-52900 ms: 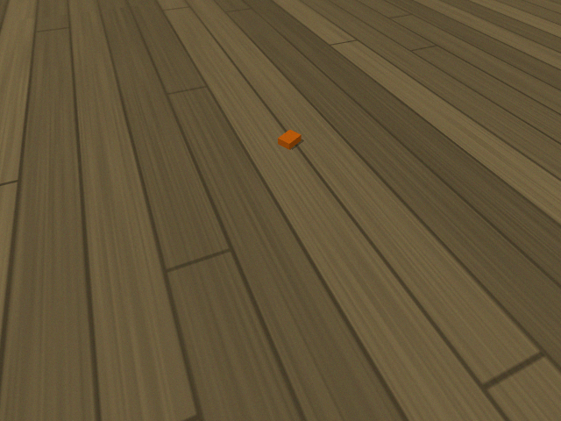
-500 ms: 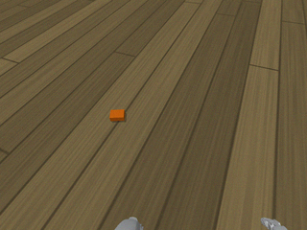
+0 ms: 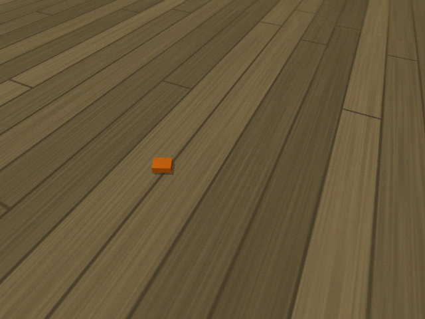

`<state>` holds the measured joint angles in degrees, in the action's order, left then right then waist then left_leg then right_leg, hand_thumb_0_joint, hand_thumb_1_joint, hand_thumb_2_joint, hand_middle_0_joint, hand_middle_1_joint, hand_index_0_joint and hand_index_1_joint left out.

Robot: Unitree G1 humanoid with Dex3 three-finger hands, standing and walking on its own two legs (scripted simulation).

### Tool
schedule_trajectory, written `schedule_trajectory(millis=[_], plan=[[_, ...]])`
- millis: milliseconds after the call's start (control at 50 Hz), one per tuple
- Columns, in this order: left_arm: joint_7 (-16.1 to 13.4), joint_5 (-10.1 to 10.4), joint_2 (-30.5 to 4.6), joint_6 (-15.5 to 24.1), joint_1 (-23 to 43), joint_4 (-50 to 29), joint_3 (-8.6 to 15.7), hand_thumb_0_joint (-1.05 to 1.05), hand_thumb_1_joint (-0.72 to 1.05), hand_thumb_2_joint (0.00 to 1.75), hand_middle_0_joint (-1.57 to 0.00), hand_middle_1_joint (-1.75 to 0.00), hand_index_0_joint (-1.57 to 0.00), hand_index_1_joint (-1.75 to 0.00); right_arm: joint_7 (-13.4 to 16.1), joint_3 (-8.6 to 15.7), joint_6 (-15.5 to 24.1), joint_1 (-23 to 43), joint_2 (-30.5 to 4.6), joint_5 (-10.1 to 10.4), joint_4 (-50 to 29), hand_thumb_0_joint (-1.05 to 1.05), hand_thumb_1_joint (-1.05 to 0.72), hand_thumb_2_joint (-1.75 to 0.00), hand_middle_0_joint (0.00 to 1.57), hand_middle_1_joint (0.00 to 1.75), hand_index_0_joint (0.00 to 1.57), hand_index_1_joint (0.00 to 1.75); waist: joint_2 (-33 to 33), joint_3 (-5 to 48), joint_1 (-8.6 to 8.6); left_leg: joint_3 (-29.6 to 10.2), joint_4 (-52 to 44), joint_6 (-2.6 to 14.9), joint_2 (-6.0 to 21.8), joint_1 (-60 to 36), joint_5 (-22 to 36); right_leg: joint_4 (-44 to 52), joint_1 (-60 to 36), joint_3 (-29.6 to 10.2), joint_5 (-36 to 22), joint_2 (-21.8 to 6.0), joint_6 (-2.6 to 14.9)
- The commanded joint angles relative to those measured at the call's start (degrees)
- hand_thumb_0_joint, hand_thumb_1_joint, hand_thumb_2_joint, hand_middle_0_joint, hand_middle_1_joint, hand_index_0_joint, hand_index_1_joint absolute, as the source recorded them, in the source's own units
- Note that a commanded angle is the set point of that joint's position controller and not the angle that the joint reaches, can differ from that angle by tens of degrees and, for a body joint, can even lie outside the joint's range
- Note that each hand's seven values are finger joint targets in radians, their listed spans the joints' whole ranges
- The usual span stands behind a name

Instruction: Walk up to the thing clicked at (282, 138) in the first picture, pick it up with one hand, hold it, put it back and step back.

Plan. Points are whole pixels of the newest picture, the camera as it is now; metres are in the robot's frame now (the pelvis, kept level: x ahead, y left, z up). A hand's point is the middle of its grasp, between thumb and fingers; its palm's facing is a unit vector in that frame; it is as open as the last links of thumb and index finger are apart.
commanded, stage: step back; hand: left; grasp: from above
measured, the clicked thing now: (162, 165) +1.13 +0.30 -0.74
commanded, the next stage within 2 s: stand in 0.54 s
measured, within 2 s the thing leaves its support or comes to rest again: neither
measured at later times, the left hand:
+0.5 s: hand out of the picture +0.11 +0.30 -0.15, palm faces +0.07 -0.92 -0.39, open 7.4 cm
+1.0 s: hand out of the picture +0.11 +0.27 -0.14, palm faces +0.01 -0.94 -0.34, open 7.4 cm
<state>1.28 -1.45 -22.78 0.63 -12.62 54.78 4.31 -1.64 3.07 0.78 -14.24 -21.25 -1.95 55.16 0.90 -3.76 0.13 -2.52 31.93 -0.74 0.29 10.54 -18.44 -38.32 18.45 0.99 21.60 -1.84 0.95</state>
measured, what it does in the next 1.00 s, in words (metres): steps on the spot: right foot, then left foot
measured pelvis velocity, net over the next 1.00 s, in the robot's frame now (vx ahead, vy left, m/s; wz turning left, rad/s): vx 0.04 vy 0.02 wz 0.03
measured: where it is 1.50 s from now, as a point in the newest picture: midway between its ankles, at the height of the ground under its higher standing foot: outside the picture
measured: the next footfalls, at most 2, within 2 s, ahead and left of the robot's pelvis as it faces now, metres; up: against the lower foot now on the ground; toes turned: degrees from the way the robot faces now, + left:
right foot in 0.02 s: +0.09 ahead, -0.12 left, +0.00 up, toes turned +0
left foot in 0.34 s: +0.09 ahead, +0.15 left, +0.00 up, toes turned +2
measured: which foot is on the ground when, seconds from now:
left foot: down 0.00-0.04, up 0.06-0.32, down 0.34-1.00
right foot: up 0.00-0.00, down 0.02-1.00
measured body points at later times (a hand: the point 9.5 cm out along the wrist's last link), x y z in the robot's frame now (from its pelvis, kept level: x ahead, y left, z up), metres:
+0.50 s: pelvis +0.04 +0.02 +0.00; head +0.07 +0.02 +0.45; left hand +0.11 +0.34 -0.13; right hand +0.14 -0.28 -0.13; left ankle +0.05 +0.15 -0.73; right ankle +0.05 -0.12 -0.73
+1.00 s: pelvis +0.04 +0.02 +0.02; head +0.05 +0.01 +0.47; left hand +0.11 +0.32 -0.11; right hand +0.16 -0.28 -0.11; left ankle +0.05 +0.15 -0.73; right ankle +0.05 -0.12 -0.73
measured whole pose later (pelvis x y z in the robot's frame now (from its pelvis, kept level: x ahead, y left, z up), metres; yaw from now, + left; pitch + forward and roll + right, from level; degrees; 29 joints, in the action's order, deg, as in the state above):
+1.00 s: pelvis +0.04 +0.02 +0.02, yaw +2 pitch -4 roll +0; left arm 0.3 -0.8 -19.8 0.9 -5.0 64.9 -0.1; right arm -0.9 0.8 0.8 -3.1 -20.1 -0.2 64.1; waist -0.3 -4.2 -0.7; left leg -0.1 19.1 -1.0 0.9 5.6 -9.8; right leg -19.8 5.7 1.0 10.3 -2.1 -1.4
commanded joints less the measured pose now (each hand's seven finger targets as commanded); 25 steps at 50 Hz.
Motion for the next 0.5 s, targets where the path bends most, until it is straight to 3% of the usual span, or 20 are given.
schedule_trajectory(millis=[0, 20, 40, 60, 80, 100, 140, 220, 260, 300, 320, 340, 360, 380, 400, 420, 440, 460, 480], plan=[[-2.1, -0.4, -11.0, 2.8, -4.9, -0.2, 3.4, 0.0, 0.9, 0.9, -0.2, -0.3, -0.2, -0.3, 1.5, 1.3, -0.3, 5.7, -8.1, 1.0, -5.6, 0.0, -0.9, -0.9, 0.2, 0.3, 0.2, 0.3, -2.4, 3.4, -4.46, -3.3, 5.0, 4.94, 2.9, 18.5, -6.2, 14.3, -19.8, -3.1, -6.8, -0.1, 0.28], [-2.5, -1.4, -15.3, 3.2, -5.7, -0.7, 4.3, 0.0, 0.9, 0.9, -0.2, -0.3, -0.2, -0.3, 1.8, 0.4, -0.3, 4.9, -5.5, 1.3, -6.6, 0.0, -0.9, -0.9, 0.2, 0.3, 0.2, 0.3, 8.1, 3.9, -4.62, -2.8, 15.4, 2.3, -4.0, 23.0, -10.9, 21.9, -18.2, -22.6, 0.2, -12.4, 3.91], [-2.5, -1.3, -17.4, 3.2, -0.7, -2.6, 4.3, 0.0, 0.9, 0.9, -0.2, -0.3, -0.2, -0.3, 2.4, 1.2, -0.9, 3.4, -8.0, 1.0, -5.4, 0.0, -0.9, -0.9, 0.2, 0.3, 0.2, 0.3, 4.7, 3.3, -3.22, -5.9, 20.0, 1.56, -2.1, 18.2, -15.7, 26.2, -8.3, -30.5, 13.5, -20.4, 8.41], [-2.4, -1.3, -18.4, 3.1, 4.5, -3.9, 4.3, 0.0, 0.9, 0.9, -0.2, -0.3, -0.2, -0.3, 2.6, 2.5, -1.1, 1.2, -11.4, 0.9, -3.5, 0.0, -0.9, -0.9, 0.2, 0.3, 0.2, 0.3, 4.7, 0.1, -1.63, -6.1, 22.6, 1.24, -0.2, 13.9, -16.2, 26.6, -0.1, -33.1, 18.2, -22.4, 12.55], [-2.3, -1.0, -15.9, 3.2, 5.9, -4.3, 3.9, 0.0, 0.9, 0.9, -0.2, -0.3, -0.2, -0.3, 2.5, 2.6, -1.0, 0.3, -12.3, 0.9, -2.5, 0.0, -0.9, -0.9, 0.2, 0.3, 0.2, 0.3, 3.1, -1.9, -0.65, -6.5, 22.3, 1.16, 1.2, 13.4, -14.1, 25.3, 0.9, -29.3, 15.0, -20.1, 12.26], [-2.3, -0.8, -14.8, 3.4, 5.9, -4.2, 3.3, 0.0, 0.9, 0.9, -0.2, -0.3, -0.2, -0.3, 2.2, 2.6, -0.9, 0.7, -12.2, 0.9, -2.1, 0.0, -0.9, -0.9, 0.2, 0.3, 0.2, 0.3, 3.0, -2.2, -0.53, -6.9, 21.4, 1.31, 1.4, 13.0, -11.8, 24.1, 0.8, -24.6, 9.9, -17.8, 10.72], [-2.5, -0.4, -14.0, 3.7, 4.7, -3.0, 3.2, 0.0, 0.9, 0.9, -0.2, -0.3, -0.2, -0.3, 2.0, 2.2, -0.9, 0.6, -11.2, 0.8, -1.0, 0.0, -0.9, -0.9, 0.2, 0.3, 0.2, 0.3, 4.1, 0.0, -1.23, -6.7, 20.2, 1.15, 0.6, 14.6, -8.9, 21.0, -4.1, -17.9, 0.4, -14.4, 8.55], [-2.7, -0.1, -13.9, 3.8, 4.3, -2.5, 3.1, 0.0, 0.9, 0.9, -0.2, -0.3, -0.2, -0.3, 1.8, 1.6, -0.7, 1.6, -10.0, 0.5, -1.1, 0.0, -0.9, -0.9, 0.2, 0.3, 0.2, 0.3, 7.8, 3.1, -1.62, -2.0, 11.1, 0.42, 1.4, 12.2, -8.5, 15.4, -8.3, -11.9, -20.7, -14.4, 8.92], [-2.7, 0.2, -13.5, 3.3, 5.4, -2.6, 2.7, 0.0, 0.9, 0.9, -0.2, -0.3, -0.2, -0.3, 1.8, 1.8, -0.4, 1.9, -9.6, 0.3, -0.6, 0.0, -0.9, -0.9, 0.2, 0.3, 0.2, 0.3, 9.1, 4.3, -1.01, 1.6, 5.4, 0.5, 0.8, 7.4, -6.4, 12.4, -6.9, -8.6, -28.0, -13.5, 8.37], [-2.8, 0.8, -13.1, 2.6, 6.3, -2.5, 2.2, 0.0, 0.9, 0.9, -0.2, -0.3, -0.2, -0.3, 1.9, 2.1, -0.1, 0.8, -9.3, 0.1, 0.7, 0.0, -0.9, -0.9, 0.2, 0.3, 0.2, 0.3, 8.0, 5.4, 0.36, 3.8, -5.1, 1.03, -0.7, 1.7, 5.1, 6.8, -5.6, -5.4, -32.4, -11.3, 5.86], [-2.8, 0.8, -11.7, 2.3, 6.6, -3.0, 1.6, 0.0, 0.9, 0.9, -0.2, -0.3, -0.2, -0.3, 2.1, 2.7, 0.1, 0.1, -10.7, -0.2, 1.2, 0.0, -0.9, -0.9, 0.2, 0.3, 0.2, 0.3, 5.2, 6.4, 0.83, 1.5, -6.3, 1.91, 0.4, -1.8, 11.7, 3.4, -3.4, -4.5, -30.9, -10.0, 3.89], [-2.8, 1.1, -9.8, 2.0, 6.0, -3.5, 1.0, 0.0, 0.9, 0.9, -0.2, -0.3, -0.2, -0.3, 2.4, 3.3, 0.4, 0.8, -12.8, -0.4, 1.0, 0.0, -0.9, -0.9, 0.2, 0.3, 0.2, 0.3, -0.9, 7.8, 0.33, -5.5, -7.2, 3.7, 6.0, -3.9, 18.3, -0.8, -0.6, -2.2, -24.8, -6.6, 1.91], [-2.8, 1.9, -8.0, 1.6, 6.2, -3.3, 0.4, 0.0, 0.9, 0.9, -0.2, -0.3, -0.2, -0.3, 2.4, 3.1, 0.5, 5.2, -15.2, -0.1, -0.3, 0.0, -0.9, -0.9, 0.2, 0.3, 0.2, 0.3, -7.0, 7.7, -0.85, -14.8, -9.2, 7.74, 13.0, -0.5, 17.0, -2.6, 0.4, 1.3, -10.9, -0.9, -0.37], [-2.9, 2.1, -9.7, 1.1, 6.7, -1.7, 1.0, 0.0, 0.9, 0.9, -0.2, -0.3, -0.2, -0.3, 2.1, 2.9, 0.3, 8.5, -16.7, 0.5, -0.9, 0.0, -0.9, -0.9, 0.2, 0.3, 0.2, 0.3, -9.0, 6.2, -1.07, -15.9, -10.1, 12.21, 15.6, 7.0, 10.2, -2.7, -4.7, 1.2, 5.2, 1.0, -0.06], [-2.9, 1.7, -9.8, 1.2, 5.0, -0.2, 0.6, 0.0, 0.9, 0.9, -0.2, -0.3, -0.2, -0.3, 1.8, 2.5, 0.0, 11.3, -15.3, 0.6, -0.6, 0.0, -0.9, -0.9, 0.2, 0.3, 0.2, 0.3, -8.4, 4.8, -2.43, -14.3, -9.8, 11.75, 14.9, 9.9, 6.7, 0.8, -8.5, 0.4, 4.6, 0.1, 0.17], [-2.8, 1.5, -9.3, 1.5, 4.8, 0.1, 0.2, 0.0, 0.9, 0.9, -0.2, -0.3, -0.2, -0.3, 1.7, 2.0, -0.2, 11.9, -13.6, 0.4, -0.4, 0.0, -0.9, -0.9, 0.2, 0.3, 0.2, 0.3, -6.0, 5.0, -2.82, -9.5, -8.2, 8.96, 11.7, 7.7, 8.7, 7.6, -8.5, 0.4, 0.3, -0.3, 0.5], [-2.7, 1.0, -10.3, 2.0, 4.4, 0.7, 0.5, 0.0, 0.9, 0.9, -0.2, -0.3, -0.2, -0.3, 1.8, 1.5, -0.2, 12.6, -12.3, 0.7, -0.6, 0.0, -0.9, -0.9, 0.2, 0.3, 0.2, 0.3, -5.2, 5.9, -2.92, -6.6, -5.5, 6.11, 9.4, 7.3, 13.5, 9.1, -10.8, -1.2, -10.0, -2.4, 0.56], [-2.9, 1.0, -11.6, 2.4, 3.6, 1.0, 0.9, 0.0, 0.9, 0.9, -0.2, -0.3, -0.2, -0.3, 2.1, 1.2, 0.0, 12.5, -11.4, 0.9, -0.5, 0.0, -0.9, -0.9, 0.2, 0.3, 0.2, 0.3, -4.0, 7.3, -2.78, -4.2, -2.6, 4.56, 7.5, 6.1, 20.1, 9.0, -12.5, -3.1, -20.2, -4.2, 0.95], [-3.0, 1.2, -12.5, 2.6, 3.2, 1.7, 1.1, 0.0, 0.9, 0.9, -0.2, -0.3, -0.2, -0.3, 2.1, 1.3, 0.0, 11.5, -11.0, 1.3, 0.2, 0.0, -0.9, -0.9, 0.2, 0.3, 0.2, 0.3, -3.1, 9.1, -2.25, -3.0, -0.5, 3.12, 5.9, 4.5, 22.2, 9.2, -13.1, -6.0, -24.8, -6.0, 1.87]])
